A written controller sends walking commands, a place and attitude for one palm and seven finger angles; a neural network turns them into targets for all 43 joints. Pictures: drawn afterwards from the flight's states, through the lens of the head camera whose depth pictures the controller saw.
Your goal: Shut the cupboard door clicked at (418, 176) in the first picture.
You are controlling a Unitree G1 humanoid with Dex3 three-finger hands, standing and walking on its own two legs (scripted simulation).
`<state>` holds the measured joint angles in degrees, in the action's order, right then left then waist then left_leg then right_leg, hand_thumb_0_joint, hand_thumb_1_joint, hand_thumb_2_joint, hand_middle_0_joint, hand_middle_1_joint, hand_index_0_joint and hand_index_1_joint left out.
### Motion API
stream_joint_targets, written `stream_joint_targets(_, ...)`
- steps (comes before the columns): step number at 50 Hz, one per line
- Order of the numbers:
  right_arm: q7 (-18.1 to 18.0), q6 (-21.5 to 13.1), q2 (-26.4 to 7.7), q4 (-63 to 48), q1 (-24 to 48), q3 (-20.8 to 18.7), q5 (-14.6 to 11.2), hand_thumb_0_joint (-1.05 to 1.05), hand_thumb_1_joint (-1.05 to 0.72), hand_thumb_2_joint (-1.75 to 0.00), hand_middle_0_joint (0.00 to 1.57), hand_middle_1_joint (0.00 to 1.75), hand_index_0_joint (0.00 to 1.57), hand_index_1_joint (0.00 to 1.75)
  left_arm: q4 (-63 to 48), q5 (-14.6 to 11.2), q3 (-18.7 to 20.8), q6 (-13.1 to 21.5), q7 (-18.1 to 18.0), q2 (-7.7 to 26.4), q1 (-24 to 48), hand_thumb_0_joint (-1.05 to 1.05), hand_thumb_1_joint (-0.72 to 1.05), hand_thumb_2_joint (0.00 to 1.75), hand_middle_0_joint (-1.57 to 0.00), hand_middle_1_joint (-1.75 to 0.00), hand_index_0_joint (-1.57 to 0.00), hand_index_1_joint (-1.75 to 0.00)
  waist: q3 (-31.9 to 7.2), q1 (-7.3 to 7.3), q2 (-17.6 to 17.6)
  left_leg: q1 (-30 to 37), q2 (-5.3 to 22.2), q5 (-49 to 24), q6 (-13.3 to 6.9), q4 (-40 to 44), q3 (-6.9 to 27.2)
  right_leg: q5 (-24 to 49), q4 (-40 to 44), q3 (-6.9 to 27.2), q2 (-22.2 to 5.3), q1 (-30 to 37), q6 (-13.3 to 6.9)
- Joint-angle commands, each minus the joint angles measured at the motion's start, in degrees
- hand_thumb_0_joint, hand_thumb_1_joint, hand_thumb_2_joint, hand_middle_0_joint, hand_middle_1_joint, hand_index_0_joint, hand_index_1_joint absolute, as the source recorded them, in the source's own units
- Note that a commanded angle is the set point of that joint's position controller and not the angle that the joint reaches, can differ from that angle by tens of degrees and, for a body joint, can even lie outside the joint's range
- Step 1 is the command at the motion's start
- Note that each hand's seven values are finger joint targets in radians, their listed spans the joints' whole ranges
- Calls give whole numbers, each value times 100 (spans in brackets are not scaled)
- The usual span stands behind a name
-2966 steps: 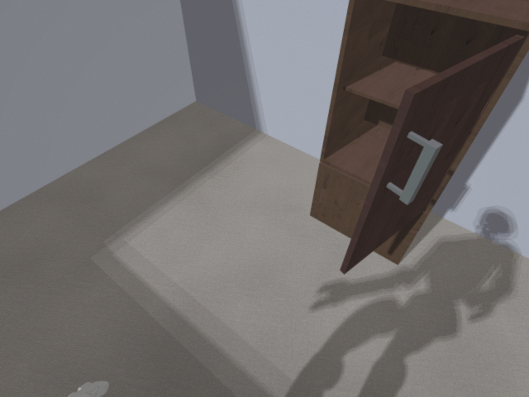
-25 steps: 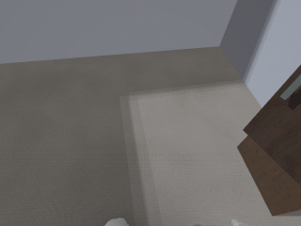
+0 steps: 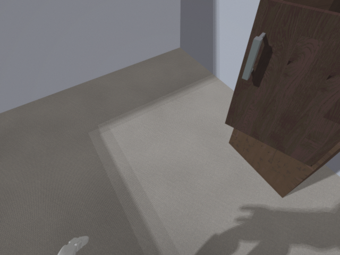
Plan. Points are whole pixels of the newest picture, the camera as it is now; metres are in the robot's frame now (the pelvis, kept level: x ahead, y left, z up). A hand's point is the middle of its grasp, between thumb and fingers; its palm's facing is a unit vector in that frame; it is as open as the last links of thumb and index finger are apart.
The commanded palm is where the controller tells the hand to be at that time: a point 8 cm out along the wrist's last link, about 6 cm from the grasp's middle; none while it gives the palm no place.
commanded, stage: turn to face it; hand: left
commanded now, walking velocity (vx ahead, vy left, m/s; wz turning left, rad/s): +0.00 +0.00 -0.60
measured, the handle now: (253, 57) +0.73 -0.26 +0.05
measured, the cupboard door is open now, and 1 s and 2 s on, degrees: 21 21 21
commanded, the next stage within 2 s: take the last steps up to it in 0.92 s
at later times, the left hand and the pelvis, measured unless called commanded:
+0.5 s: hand out of the picture +0.14 +0.22 -0.16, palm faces -0.24 -0.95 -0.19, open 7.4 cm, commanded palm none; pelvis +0.01 +0.04 +0.02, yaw -16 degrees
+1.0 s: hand (128, 240) +0.18 +0.13 -0.13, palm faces -0.48 -0.84 -0.25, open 7.4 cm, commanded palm none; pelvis +0.00 +0.01 +0.02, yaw -29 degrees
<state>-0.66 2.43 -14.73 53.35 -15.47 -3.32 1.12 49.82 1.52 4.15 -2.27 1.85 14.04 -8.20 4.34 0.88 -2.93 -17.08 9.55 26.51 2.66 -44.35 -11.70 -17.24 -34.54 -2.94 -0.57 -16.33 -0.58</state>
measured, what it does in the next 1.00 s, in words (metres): steps on the spot, turning right: left foot, then right foot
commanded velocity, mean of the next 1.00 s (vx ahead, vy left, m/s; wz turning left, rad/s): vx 0.00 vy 0.00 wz -0.45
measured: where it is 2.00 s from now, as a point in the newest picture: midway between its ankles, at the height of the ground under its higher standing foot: outside the picture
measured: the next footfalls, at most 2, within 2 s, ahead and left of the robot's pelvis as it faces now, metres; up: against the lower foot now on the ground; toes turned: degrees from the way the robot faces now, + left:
left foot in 0.36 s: +0.08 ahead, +0.13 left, +0.00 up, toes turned -9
right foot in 0.78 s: -0.01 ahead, -0.10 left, +0.00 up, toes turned -29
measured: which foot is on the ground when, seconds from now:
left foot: up 0.00-0.34, down 0.36-0.80, up 0.82-1.00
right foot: down 0.00-0.36, up 0.38-0.76, down 0.78-1.00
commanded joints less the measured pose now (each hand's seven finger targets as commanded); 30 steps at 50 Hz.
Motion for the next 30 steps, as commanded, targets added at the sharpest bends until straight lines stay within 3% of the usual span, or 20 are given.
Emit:
stream_joint_targets(1,-82,-29,-451,-775,535,-103,-36,0,-90,-90,20,30,20,30,-232,-42,314,86,-248,1329,-670,0,90,90,-20,-30,-20,-30,-425,-339,1604,-2058,-289,362,117,-2391,1176,1805,1832,2515,-1865,1039,-1173)
stream_joint_targets(2,-75,-45,-546,-705,518,-112,-14,0,-90,-90,20,30,20,30,-295,-41,280,94,-260,1209,-366,0,90,90,-20,-30,-20,-30,-377,-248,1882,-2095,-255,73,157,-2418,1212,1472,1869,2430,-1679,942,-1084)
stream_joint_targets(3,-48,-40,-629,-629,492,-133,1,0,-90,-90,20,30,20,30,-366,-58,215,87,-257,1048,-142,0,90,90,-20,-30,-20,-30,-301,-152,1647,-1866,-210,-290,190,-2362,1239,1356,1824,2008,-1453,686,-980)
stream_joint_targets(4,-25,-56,-581,-571,359,-131,5,0,-90,-90,20,30,20,30,-406,-45,202,97,-265,960,23,0,90,90,-20,-30,-20,-30,-428,-36,1578,-1611,-220,-465,214,-2137,1197,1418,1725,1750,-1286,564,-914)
stream_joint_targets(5,-6,-47,-531,-542,302,-121,8,0,-90,-90,20,30,20,30,-429,-38,195,109,-241,981,1,0,90,90,-20,-30,-20,-30,-493,-25,1356,-1381,-320,-565,240,-1936,1091,1479,1673,1611,-1153,439,-872)
stream_joint_targets(9,0,-49,-410,-615,448,-107,-13,0,-90,-90,20,30,20,30,-336,0,226,114,-210,1083,-293,0,90,90,-20,-30,-20,-30,-546,-155,964,-1109,-581,-428,263,-983,997,1269,1620,1972,-1114,500,-966)
stream_joint_targets(12,-30,-92,-375,-698,489,-88,-39,0,-90,-90,20,30,20,30,-332,10,269,80,-192,1153,-332,0,90,90,-20,-30,-20,-30,-589,-195,1155,-836,-693,-268,223,-205,993,1296,1512,2318,-1100,454,-1035)
stream_joint_targets(14,-58,-143,-375,-689,294,-87,-78,0,-90,-90,20,30,20,30,-325,14,288,67,-197,1128,-216,0,90,90,-20,-30,-20,-30,-686,-102,1342,-459,-759,-309,169,504,1062,1647,1292,2505,-1053,419,-966)
stream_joint_targets(16,-113,-217,-451,-523,-178,-80,-89,0,-90,-90,20,30,20,30,-367,-49,271,15,-194,1039,-12,0,90,90,-20,-30,-20,-30,-808,155,1162,707,-791,-1263,136,1816,1010,1494,864,2363,-763,-242,-585)
stream_joint_targets(17,-146,-285,-765,-475,-345,-115,-60,0,-90,-90,20,30,20,30,-449,-107,210,-17,-183,738,-45,0,90,90,-20,-30,-20,-30,-943,200,256,1387,-113,-1226,-50,2626,1691,717,253,1904,-187,-877,-260)
stream_joint_targets(18,-159,-300,-1356,-549,-339,-214,22,0,-90,-90,20,30,20,30,-536,-147,142,-27,-122,427,-195,0,90,90,-20,-30,-20,-30,-891,157,-1489,1694,1313,-1612,-575,3003,3131,-1202,-1055,948,562,-1735,107)
stream_joint_targets(19,-164,-264,-1337,-602,-367,-196,33,0,-90,-90,20,30,20,30,-560,-67,146,-19,-122,606,-26,0,90,90,-20,-30,-20,-30,-743,228,-1314,1219,1791,-2158,-984,2914,3256,-1715,-2159,709,267,-1620,167)
stream_joint_targets(20,-173,-270,-1100,-658,-87,-119,75,0,-90,-90,20,30,20,30,-472,-8,210,-54,-96,660,-153,0,90,90,-20,-30,-20,-30,-640,57,-978,774,1604,-2177,-1064,2966,2858,-1452,-2784,771,144,-1491,221)
stream_joint_targets(21,-200,-296,-942,-711,207,-71,78,0,-90,-90,20,30,20,30,-366,21,257,-84,-55,684,-176,0,90,90,-20,-30,-20,-30,-446,-68,-980,604,1318,-2568,-984,2920,2509,-1172,-3164,710,96,-1541,288)
stream_joint_targets(23,-227,-300,-844,-752,314,-34,79,0,-90,-90,20,30,20,30,-276,-12,237,-100,16,564,-189,0,90,90,-20,-30,-20,-30,-398,-120,-696,921,935,-3585,-878,2595,1623,-862,-3308,511,22,-1646,366)
stream_joint_targets(24,-237,-308,-785,-722,252,-26,61,0,-90,-90,20,30,20,30,-252,-20,211,-92,34,498,-191,0,90,90,-20,-30,-20,-30,-481,-107,-692,1183,844,-4159,-843,2439,1336,-774,-3258,391,-11,-1714,396)
stream_joint_targets(26,-241,-314,-769,-569,-93,-49,52,0,-90,-90,20,30,20,30,-269,-49,175,-108,25,387,-105,0,90,90,-20,-30,-20,-30,-667,-5,-689,1660,827,-4770,-865,2259,1151,-672,-3067,308,-8,-1746,433)
stream_joint_targets(30,-206,-293,-803,-398,-349,-112,51,0,-90,-90,20,30,20,30,-326,-45,121,-113,34,275,180,0,90,90,-20,-30,-20,-30,-701,144,-800,1743,946,-4678,-959,2198,921,-699,-2205,87,-103,-1459,399)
